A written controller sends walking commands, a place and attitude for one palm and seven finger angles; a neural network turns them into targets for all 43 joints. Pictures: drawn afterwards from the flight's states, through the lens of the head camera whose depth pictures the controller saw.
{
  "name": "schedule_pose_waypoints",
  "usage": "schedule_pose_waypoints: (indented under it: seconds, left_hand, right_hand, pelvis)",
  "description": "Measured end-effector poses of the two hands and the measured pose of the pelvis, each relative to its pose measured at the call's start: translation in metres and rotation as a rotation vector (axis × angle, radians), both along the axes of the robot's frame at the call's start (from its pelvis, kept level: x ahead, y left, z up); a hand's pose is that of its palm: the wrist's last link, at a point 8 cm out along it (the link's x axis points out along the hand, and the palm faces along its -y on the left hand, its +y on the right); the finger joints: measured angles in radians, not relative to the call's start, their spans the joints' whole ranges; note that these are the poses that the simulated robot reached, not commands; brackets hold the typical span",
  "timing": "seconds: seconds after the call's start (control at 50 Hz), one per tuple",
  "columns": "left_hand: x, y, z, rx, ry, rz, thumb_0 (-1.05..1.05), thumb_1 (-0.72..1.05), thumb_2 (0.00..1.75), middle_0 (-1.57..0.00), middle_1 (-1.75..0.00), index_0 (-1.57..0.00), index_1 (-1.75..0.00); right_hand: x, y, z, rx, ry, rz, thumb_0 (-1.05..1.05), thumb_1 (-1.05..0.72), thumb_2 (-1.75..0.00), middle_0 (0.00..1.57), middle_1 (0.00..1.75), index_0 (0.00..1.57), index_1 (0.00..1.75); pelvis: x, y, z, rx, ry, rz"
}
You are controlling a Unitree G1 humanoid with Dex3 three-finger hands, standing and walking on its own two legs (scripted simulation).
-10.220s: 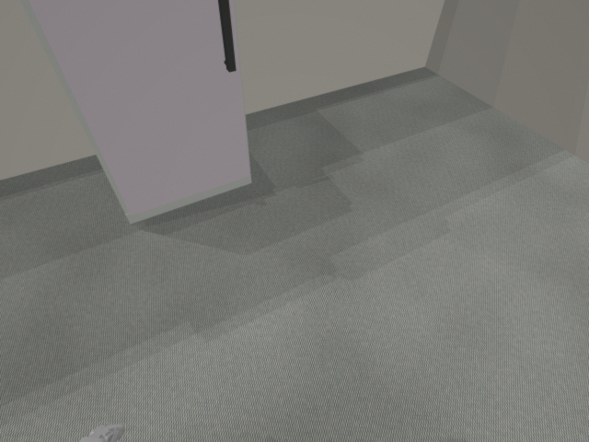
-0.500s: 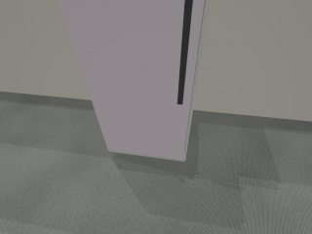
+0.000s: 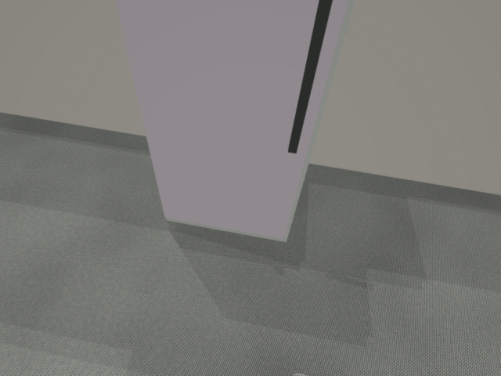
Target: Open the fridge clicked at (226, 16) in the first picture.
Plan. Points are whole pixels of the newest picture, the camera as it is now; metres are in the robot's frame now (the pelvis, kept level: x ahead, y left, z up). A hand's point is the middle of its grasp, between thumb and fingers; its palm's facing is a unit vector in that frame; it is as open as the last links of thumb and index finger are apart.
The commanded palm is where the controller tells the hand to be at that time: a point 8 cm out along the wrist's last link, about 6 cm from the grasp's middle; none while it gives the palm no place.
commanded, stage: come to a stop and stand still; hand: right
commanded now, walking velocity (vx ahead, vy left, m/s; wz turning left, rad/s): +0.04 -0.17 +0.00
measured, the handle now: (307, 79) +0.80 -0.08 +0.10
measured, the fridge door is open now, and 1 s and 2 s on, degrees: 0 0 0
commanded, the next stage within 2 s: look again from close up in 0.10 s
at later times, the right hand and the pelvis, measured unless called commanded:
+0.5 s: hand out of the picture +0.03 -0.22 -0.18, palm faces +0.05 +0.98 -0.19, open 7.4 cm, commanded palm none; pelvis +0.04 -0.04 +0.00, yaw -1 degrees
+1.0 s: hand out of the picture +0.05 -0.21 -0.17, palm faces +0.01 +0.98 -0.20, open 7.4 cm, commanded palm none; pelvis +0.04 -0.03 +0.00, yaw +0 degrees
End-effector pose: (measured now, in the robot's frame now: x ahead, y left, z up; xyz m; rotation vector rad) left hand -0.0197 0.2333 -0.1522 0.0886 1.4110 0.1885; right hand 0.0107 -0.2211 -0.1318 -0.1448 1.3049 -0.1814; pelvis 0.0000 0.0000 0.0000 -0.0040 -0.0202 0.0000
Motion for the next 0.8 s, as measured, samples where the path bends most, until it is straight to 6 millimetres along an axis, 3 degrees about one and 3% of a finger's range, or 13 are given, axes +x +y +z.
schedule_pose_waypoints:
  seconds: [0.1, 0.2, 0.3, 0.44, 0.6, 0.8]
  left_hand:
    - [0.031, 0.004, 0.007, 0.019, -0.049, -0.035, 0.01, 0.91, 0.9, -0.2, -0.3, -0.2, -0.3]
    - [0.057, -0.01, 0.006, 0.042, -0.052, -0.091, 0.01, 0.91, 0.9, -0.19, -0.3, -0.2, -0.3]
    - [0.078, -0.035, 0.004, 0.047, -0.057, -0.128, 0.01, 0.91, 0.9, -0.19, -0.3, -0.2, -0.3]
    - [0.098, -0.045, 0.007, 0.051, -0.084, -0.121, 0.01, 0.95, 0.9, -0.2, -0.3, -0.2, -0.3]
    - [0.1, -0.049, 0.007, 0.041, -0.095, -0.103, 0.01, 0.94, 0.9, -0.2, -0.3, -0.2, -0.3]
    - [0.074, -0.048, 0.003, 0.018, -0.033, -0.077, 0.01, 0.92, 0.9, -0.2, -0.3, -0.2, -0.3]
  right_hand:
    - [-0.023, 0.008, -0.003, 0.033, 0.075, -0.037, 0.01, -0.91, -0.9, 0.2, 0.3, 0.2, 0.3]
    - [-0.028, 0.0, -0.015, 0.063, 0.111, -0.077, 0.01, -0.91, -0.9, 0.2, 0.3, 0.2, 0.3]
    - [-0.02, -0.019, -0.026, 0.066, 0.135, -0.088, 0.01, -0.91, -0.9, 0.2, 0.3, 0.2, 0.3]
    - [0.003, -0.041, -0.02, 0.037, 0.12, -0.045, 0.01, -0.91, -0.9, 0.2, 0.3, 0.2, 0.3]
    - [0.032, -0.057, -0.015, 0.002, 0.077, 0.0, 0.01, -0.91, -0.9, 0.2, 0.3, 0.2, 0.3]
    - [0.046, -0.053, -0.011, -0.009, 0.055, 0.025, 0.01, -0.91, -0.9, 0.2, 0.3, 0.2, 0.3]
  pelvis:
    - [0.009, -0.003, 0.002, 0.001, -0.003, -0.018]
    - [0.019, -0.017, -0.004, 0.015, 0.004, -0.028]
    - [0.025, -0.03, -0.009, 0.007, 0.007, -0.035]
    - [0.033, -0.042, -0.005, 0.0, 0.01, -0.022]
    - [0.037, -0.047, -0.003, -0.004, 0.006, -0.011]
    - [0.038, -0.042, -0.002, -0.007, 0.004, -0.004]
